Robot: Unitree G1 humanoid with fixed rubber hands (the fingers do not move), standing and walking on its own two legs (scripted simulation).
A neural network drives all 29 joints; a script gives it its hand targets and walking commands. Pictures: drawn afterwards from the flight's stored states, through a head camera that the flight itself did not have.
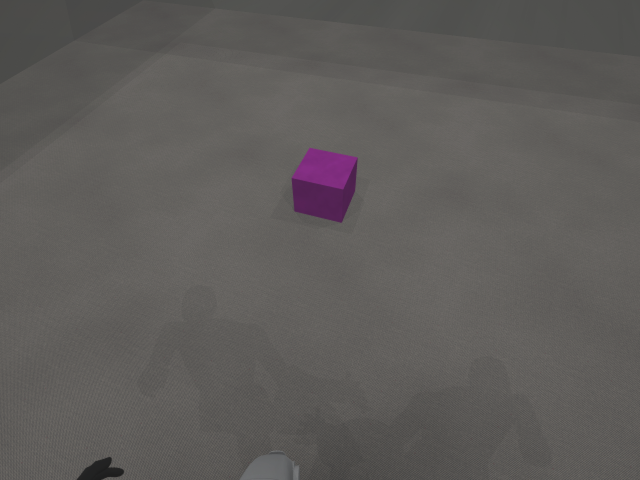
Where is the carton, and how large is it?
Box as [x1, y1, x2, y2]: [292, 148, 357, 222]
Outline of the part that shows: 309,148 292,176 294,210 341,222 354,191 357,157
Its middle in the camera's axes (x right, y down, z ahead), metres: +0.01 -0.25 +1.68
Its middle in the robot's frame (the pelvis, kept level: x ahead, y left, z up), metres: +1.34 +0.08 -0.65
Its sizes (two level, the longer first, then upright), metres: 0.220 0.215 0.193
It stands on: the floor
